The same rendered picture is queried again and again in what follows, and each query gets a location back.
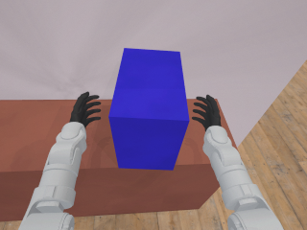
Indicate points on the left robot hand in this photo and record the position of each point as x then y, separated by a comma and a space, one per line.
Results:
80, 112

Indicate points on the left robot upper arm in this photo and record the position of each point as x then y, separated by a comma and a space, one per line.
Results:
49, 221

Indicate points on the robot right forearm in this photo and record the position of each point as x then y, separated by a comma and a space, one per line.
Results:
239, 193

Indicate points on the robot left forearm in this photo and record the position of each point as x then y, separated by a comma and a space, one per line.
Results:
56, 189

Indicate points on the carton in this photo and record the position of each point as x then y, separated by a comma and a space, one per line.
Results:
149, 115

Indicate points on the pedestal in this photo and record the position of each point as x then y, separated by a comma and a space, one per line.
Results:
29, 129

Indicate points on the right robot upper arm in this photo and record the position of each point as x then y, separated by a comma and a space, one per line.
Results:
253, 219

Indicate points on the right robot hand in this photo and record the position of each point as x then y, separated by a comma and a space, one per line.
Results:
211, 115

